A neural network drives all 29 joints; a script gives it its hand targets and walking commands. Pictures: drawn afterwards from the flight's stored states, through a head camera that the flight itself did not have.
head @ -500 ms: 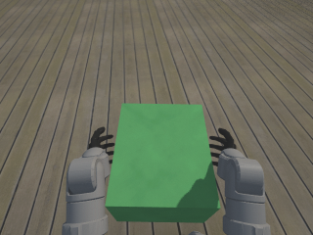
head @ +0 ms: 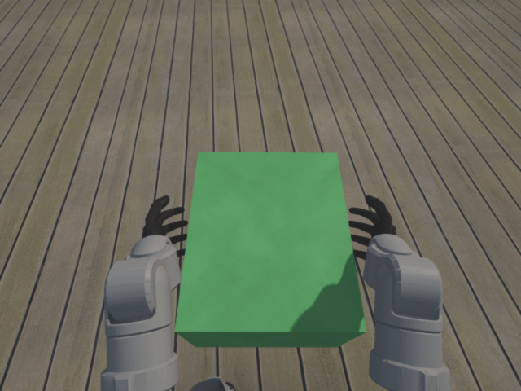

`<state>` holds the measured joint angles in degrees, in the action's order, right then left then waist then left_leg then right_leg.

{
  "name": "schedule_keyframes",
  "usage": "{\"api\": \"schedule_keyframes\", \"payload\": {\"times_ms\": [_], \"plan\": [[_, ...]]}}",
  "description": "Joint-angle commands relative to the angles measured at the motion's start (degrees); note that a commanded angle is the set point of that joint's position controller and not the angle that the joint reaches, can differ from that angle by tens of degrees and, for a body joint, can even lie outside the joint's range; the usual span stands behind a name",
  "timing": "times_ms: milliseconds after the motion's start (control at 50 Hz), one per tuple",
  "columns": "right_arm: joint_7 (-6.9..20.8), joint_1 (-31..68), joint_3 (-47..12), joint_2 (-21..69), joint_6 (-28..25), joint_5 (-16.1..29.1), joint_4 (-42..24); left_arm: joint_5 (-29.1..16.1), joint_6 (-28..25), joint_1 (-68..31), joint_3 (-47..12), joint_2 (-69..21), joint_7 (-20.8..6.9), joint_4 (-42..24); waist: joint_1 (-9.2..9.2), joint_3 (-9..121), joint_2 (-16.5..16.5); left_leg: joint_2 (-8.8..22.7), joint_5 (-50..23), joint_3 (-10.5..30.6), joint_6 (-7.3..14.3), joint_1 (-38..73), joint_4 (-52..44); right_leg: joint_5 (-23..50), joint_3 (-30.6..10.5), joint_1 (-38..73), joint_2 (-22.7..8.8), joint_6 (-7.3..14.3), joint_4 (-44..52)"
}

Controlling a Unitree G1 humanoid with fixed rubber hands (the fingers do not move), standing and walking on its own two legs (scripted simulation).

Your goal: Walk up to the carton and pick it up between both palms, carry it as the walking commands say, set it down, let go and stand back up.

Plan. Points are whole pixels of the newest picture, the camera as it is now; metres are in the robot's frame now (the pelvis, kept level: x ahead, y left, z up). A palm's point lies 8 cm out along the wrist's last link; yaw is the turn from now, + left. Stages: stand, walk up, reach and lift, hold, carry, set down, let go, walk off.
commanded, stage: carry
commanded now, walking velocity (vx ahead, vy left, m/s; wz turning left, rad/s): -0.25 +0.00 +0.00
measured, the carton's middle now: (267, 249) +0.34 +0.02 -0.01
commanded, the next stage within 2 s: none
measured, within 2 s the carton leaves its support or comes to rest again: neither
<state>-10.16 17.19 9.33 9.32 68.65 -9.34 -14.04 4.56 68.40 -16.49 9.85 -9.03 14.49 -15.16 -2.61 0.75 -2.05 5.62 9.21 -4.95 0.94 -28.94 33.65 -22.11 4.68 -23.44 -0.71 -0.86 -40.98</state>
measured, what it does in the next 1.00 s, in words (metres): walks backwards: right foot, then left foot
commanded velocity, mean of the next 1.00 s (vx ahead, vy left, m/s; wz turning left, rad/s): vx -0.09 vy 0.00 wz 0.00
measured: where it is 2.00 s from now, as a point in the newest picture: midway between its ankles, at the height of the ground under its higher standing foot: outside the picture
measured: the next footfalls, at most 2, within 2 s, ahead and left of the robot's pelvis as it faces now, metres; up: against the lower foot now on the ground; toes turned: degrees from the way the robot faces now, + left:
right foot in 0.02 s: +0.02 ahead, -0.13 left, +0.00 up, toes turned -6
left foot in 0.32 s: -0.15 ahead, +0.12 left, +0.00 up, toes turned +6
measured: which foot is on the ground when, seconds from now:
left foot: down 0.00-0.04, up 0.06-0.30, down 0.32-1.00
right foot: up 0.00-0.00, down 0.02-0.32, up 0.34-0.58, down 0.60-1.00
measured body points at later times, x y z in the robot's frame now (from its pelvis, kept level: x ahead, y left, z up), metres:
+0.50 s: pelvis -0.19 +0.01 +0.00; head -0.17 +0.02 +0.45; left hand +0.10 +0.18 +0.06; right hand +0.11 -0.14 +0.07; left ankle -0.12 +0.11 -0.73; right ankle -0.17 -0.12 -0.69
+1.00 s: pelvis -0.30 +0.00 +0.00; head -0.33 +0.00 +0.45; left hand -0.01 +0.14 +0.08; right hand -0.02 -0.17 +0.08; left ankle -0.19 +0.12 -0.72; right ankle -0.25 -0.12 -0.73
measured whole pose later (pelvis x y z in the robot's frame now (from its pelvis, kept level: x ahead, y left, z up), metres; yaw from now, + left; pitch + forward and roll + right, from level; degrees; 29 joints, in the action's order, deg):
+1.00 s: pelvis -0.30 +0.00 +0.00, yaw -1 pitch +2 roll +0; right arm -14.4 16.5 10.0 9.0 70.5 -7.1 -7.5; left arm 7.6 69.3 -16.0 9.6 -8.9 12.9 -7.0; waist 1.1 6.9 -0.2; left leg 3.7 7.2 -5.7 -1.0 -26.1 27.6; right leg -12.2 5.5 -23.0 -2.7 0.4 -31.4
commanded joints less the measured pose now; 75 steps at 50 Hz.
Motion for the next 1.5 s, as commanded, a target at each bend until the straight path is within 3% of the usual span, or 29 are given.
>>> {"api": "schedule_keyframes", "payload": {"times_ms": [0, 20, 40, 60, 120, 260, 300, 320, 340, 360, 400, 440, 480, 560, 600, 620, 700, 780, 880, 1080, 1240, 1300, 1320, 1340, 1360, 1380, 1440, 1460, 1480], "plan": [[20.32, 20.47, -38.75, 54.73, -0.17, 23.53, -1.5, -26.51, 1.01, -26.5, -42.97, -56.97, -25.84, -0.73, 2.93, 26.89, -8.06, 8.99, -27.54, 8.11, 2.86, 23.55, -0.45, 12.91, -0.17, 8.61, -3.24, -0.43, 21.48], [20.14, 20.54, -39.02, 54.87, -0.49, 23.65, -1.47, -26.57, 1.17, -26.06, -42.92, -56.86, -26.23, -0.13, 3.08, 26.77, -2.18, 6.28, -13.55, 7.24, 0.27, 14.57, 2.74, 23.14, -7.3, 15.48, -9.49, 0.43, 20.79], [20.21, 24.66, -41.19, 55.83, -0.63, 24.52, -5.03, -25.38, 0.39, -23.77, -42.44, -56.42, -26.75, 1.33, 2.39, 24.57, 13.65, 0.05, 4.36, 1.44, -1.89, 3.82, 6.59, 53.99, -15.54, 17.5, -19.83, 6.43, 13.26], [20.04, 24.61, -41.45, 56.25, -0.62, 24.68, -3.67, -25.7, 0.46, -25.27, -42.5, -56.6, -27.06, 0.85, 1.98, 24.42, 19.78, -2.25, 22.2, 1.51, -1.67, 0.43, 15.14, 66.99, -17.18, 16.67, -23.96, 10.41, 14.0], [20.44, 31.13, -43.82, 57.88, -1.17, 28.76, -5.8, -24.89, 0.07, -28.25, -41.96, -57.06, -26.68, -1.09, 2.0, 22.96, 12.69, -4.27, 21.63, 4.25, -1.65, -1.62, 26.76, 59.17, -11.47, 15.55, -20.08, 10.36, 14.2], [21.45, 29.64, -42.98, 55.79, 0.47, 30.2, -3.66, -20.47, -0.46, -24.73, -38.99, -55.53, -24.19, -0.61, 2.28, 25.55, 13.24, -5.85, 9.09, -0.94, -2.98, 8.11, -5.8, 45.51, -10.08, 18.97, -16.25, 8.18, 12.16], [22.16, 28.23, -42.98, 55.02, 0.96, 29.81, -2.55, -19.9, -0.56, -23.17, -38.9, -55.82, -23.57, -0.61, 2.06, 26.29, 6.38, -0.13, 0.31, 5.75, -2.12, 18.54, -12.66, 31.64, -8.06, 10.71, -12.57, 3.42, 7.57], [22.41, 26.45, -42.4, 55.59, 0.81, 29.23, -1.41, -20.14, -0.37, -23.48, -39.07, -55.47, -23.55, -2.11, 2.48, 26.07, -5.46, 11.59, -23.16, 15.83, 3.33, 22.33, -8.24, 18.38, -2.89, -1.46, -7.56, 0.98, 3.86], [22.64, 25.06, -41.51, 56.44, 0.8, 28.89, 0.33, -20.78, -0.04, -25.52, -39.96, -56.26, -23.59, -2.55, 3.36, 24.3, -14.83, 18.38, -34.97, 20.59, 8.54, 20.47, -9.43, -7.23, 0.16, -7.1, -3.78, 0.69, -6.36], [22.72, 24.38, -41.24, 57.52, 0.87, 28.84, 0.21, -21.02, -0.21, -26.02, -40.98, -57.17, -23.8, -2.5, 3.34, 23.48, -12.82, 19.69, -37.38, 21.93, 10.83, 18.66, -9.97, -12.14, -3.82, -7.69, -1.92, 1.86, -16.35], [22.45, 27.39, -41.25, 56.97, 0.26, 28.08, -3.01, -23.28, -0.49, -30.04, -42.91, -58.4, -24.78, -3.61, 2.89, 21.71, -6.03, 14.82, -18.3, 15.13, 8.94, 14.29, -11.51, -5.98, -6.08, -6.23, -2.72, 2.04, -20.87], [21.85, 28.69, -40.0, 56.25, -0.08, 27.52, -4.36, -25.36, -0.27, -32.45, -44.39, -58.37, -25.08, -4.59, 2.63, 20.37, -7.65, 9.85, -1.74, 10.71, 5.43, 14.6, -12.98, -2.31, -2.86, -5.57, -2.02, 0.9, -13.16], [21.06, 28.25, -39.26, 55.7, -0.16, 26.68, -4.57, -27.11, 0.25, -32.84, -45.16, -58.03, -25.25, -4.29, 3.3, 20.54, -9.38, 10.33, 6.62, 11.9, 5.11, 15.37, -15.47, -4.93, 0.01, -2.49, -0.02, 0.19, -6.12], [20.03, 24.32, -38.52, 54.61, -0.06, 23.87, -1.81, -27.7, 1.43, -29.91, -44.18, -57.62, -26.19, 0.5, 3.36, 23.53, -7.02, 8.99, 9.54, 10.44, 2.43, 16.49, -13.16, 4.39, 2.35, 10.52, 0.25, 0.59, 18.86], [20.13, 24.83, -39.47, 54.76, -0.37, 24.03, -1.71, -27.17, 1.3, -29.2, -43.97, -58.64, -26.79, 2.73, 3.54, 23.9, 0.33, 4.08, 4.69, 7.44, -2.42, 10.38, -10.01, 1.47, -8.17, 15.95, -8.97, 1.52, 22.16], [20.48, 28.23, -41.07, 55.49, -0.27, 25.47, -3.28, -25.91, 0.86, -28.03, -43.25, -58.82, -26.89, 3.78, 2.92, 20.83, 7.89, 1.25, 6.91, 2.91, -3.3, 10.19, -6.52, 0.39, -12.79, 7.96, -14.25, 3.39, 23.45], [21.34, 32.31, -43.13, 57.26, 0.21, 28.12, -2.31, -24.58, 0.67, -30.47, -41.42, -59.54, -26.63, 3.25, 2.67, 17.11, 9.76, -0.28, 4.96, 1.07, -3.36, 12.88, 5.38, -7.82, -9.0, -2.63, -14.66, 4.44, 25.68], [22.35, 35.63, -44.12, 57.14, 1.34, 30.21, -1.13, -21.96, 0.46, -29.34, -38.48, -58.08, -25.47, 4.63, 2.59, 18.67, 7.55, 1.49, 0.32, 2.42, -2.96, 16.23, -5.6, 0.91, -5.7, 0.04, -10.87, 2.53, 20.32], [23.0, 34.48, -41.21, 57.21, 1.46, 29.6, 3.37, -22.56, 0.43, -32.26, -39.32, -58.19, -24.94, 4.06, 2.42, 17.4, 1.19, 3.06, 16.6, 6.35, -2.52, 7.63, -14.01, -7.72, -4.46, 1.98, -7.22, 2.12, 18.03], [21.81, 33.3, -39.15, 56.73, 0.64, 27.73, 3.52, -24.96, 0.75, -33.84, -41.6, -59.24, -25.48, 4.86, 3.15, 19.95, 2.09, 0.68, 12.87, 3.71, -1.62, 13.06, -9.56, -10.12, -4.64, -2.24, -6.66, 2.55, 20.02], [21.63, 32.79, -39.33, 56.2, 0.27, 26.88, 2.84, -23.97, -0.03, -32.17, -40.92, -58.96, -25.41, 4.34, 1.54, 21.35, -8.52, 4.18, 27.01, 4.67, -2.66, -1.08, -22.15, -2.6, 5.68, 13.66, 2.22, 3.4, 2.05], [21.26, 32.23, -39.94, 55.59, 0.02, 26.26, 1.83, -24.28, -0.45, -32.61, -41.11, -58.32, -25.74, 3.38, 1.04, 20.17, 0.51, -0.03, 25.02, -1.0, -4.41, -3.92, -11.56, -6.34, 1.72, 14.45, -0.08, 4.64, 10.37], [21.13, 31.73, -40.06, 55.42, -0.04, 26.25, 1.37, -24.51, -0.51, -32.97, -41.22, -58.12, -25.88, 3.16, 1.11, 19.85, 14.83, -5.0, 20.89, -4.83, -4.13, 0.16, 7.24, -13.2, -10.5, 5.61, -8.81, 6.72, 22.23], [20.88, 31.39, -39.99, 54.95, -0.18, 26.19, 1.45, -24.67, -0.12, -32.74, -41.56, -58.48, -26.42, 3.96, 1.58, 19.22, 17.98, -6.77, 16.45, -2.36, -3.92, 4.76, 24.47, -20.49, -20.15, -4.68, -18.67, 10.88, 32.69], [20.66, 32.86, -40.29, 55.2, -0.34, 26.12, 1.21, -24.93, 0.48, -33.27, -41.67, -58.58, -26.65, 4.92, 2.31, 18.46, 16.45, -5.43, 15.58, 0.99, -2.92, 8.08, 31.35, -22.68, -18.61, -10.88, -20.77, 11.16, 35.53], [20.59, 33.25, -40.26, 55.41, -0.6, 26.27, 1.63, -24.89, 0.66, -33.02, -41.91, -58.69, -26.69, 5.64, 3.07, 18.64, 13.06, -4.38, 14.7, 2.35, -2.03, 11.98, 29.23, -16.96, -12.05, -12.73, -17.75, 7.91, 33.19], [21.14, 34.18, -39.52, 56.1, -0.86, 27.38, 1.49, -23.72, 0.0, -34.27, -40.69, -58.68, -26.12, 4.02, 3.05, 21.74, 7.81, -6.12, 14.22, -0.89, -0.93, 14.3, -2.2, -5.56, -5.93, 0.5, -10.97, 5.69, 21.16], [21.27, 34.37, -39.14, 55.71, -0.94, 27.07, 2.37, -22.1, -0.56, -32.37, -39.14, -58.02, -25.72, 5.09, 2.63, 22.53, 4.74, -4.84, 12.88, 1.4, -0.59, 17.38, -10.63, -3.54, -5.05, 2.67, -9.06, 4.39, 16.83], [21.56, 33.65, -39.33, 55.85, -0.79, 27.19, 2.56, -20.89, -1.09, -31.22, -38.62, -57.47, -25.2, 5.49, 2.67, 22.89, 0.64, 1.82, 12.2, 11.57, 0.61, 20.2, -14.52, 2.32, -4.38, 1.04, -7.4, 2.03, 9.17]]}}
